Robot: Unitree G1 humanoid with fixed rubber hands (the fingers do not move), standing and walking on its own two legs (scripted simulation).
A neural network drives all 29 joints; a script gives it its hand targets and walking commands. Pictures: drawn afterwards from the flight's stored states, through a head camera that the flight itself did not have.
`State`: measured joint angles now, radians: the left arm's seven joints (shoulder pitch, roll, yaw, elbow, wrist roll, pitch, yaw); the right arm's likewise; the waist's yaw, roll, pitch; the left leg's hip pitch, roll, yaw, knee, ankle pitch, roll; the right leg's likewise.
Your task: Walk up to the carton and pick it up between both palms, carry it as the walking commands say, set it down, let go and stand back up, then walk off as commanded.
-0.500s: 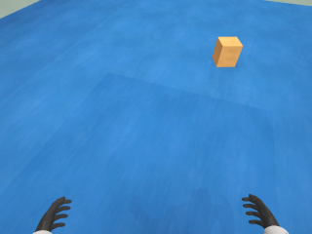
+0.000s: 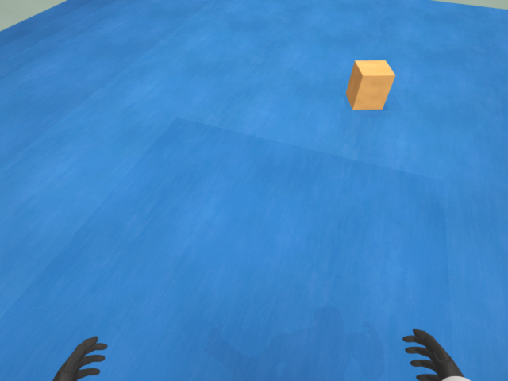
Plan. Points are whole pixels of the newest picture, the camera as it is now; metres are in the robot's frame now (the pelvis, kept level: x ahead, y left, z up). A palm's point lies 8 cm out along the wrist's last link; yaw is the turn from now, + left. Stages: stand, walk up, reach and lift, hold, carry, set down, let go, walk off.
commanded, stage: stand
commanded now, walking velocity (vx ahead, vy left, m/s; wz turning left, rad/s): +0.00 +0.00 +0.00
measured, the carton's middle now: (368, 85) +1.95 -0.83 -0.63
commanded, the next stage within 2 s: walk up in 1.32 s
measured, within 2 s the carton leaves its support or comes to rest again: neither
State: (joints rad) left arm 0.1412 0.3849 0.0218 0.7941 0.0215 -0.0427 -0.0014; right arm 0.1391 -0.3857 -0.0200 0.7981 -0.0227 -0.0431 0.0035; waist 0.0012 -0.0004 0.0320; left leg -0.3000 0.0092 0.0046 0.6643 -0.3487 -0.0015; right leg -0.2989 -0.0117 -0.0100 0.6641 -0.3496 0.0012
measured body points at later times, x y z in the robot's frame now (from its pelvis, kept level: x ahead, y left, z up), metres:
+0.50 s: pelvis +0.00 +0.00 +0.02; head +0.00 +0.00 +0.47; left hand +0.13 +0.31 -0.09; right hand +0.13 -0.31 -0.09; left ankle +0.00 +0.12 -0.72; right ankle +0.00 -0.12 -0.72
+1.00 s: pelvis +0.00 +0.00 +0.02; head +0.00 +0.00 +0.47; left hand +0.11 +0.32 -0.09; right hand +0.11 -0.32 -0.09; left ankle +0.00 +0.12 -0.72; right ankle +0.00 -0.12 -0.72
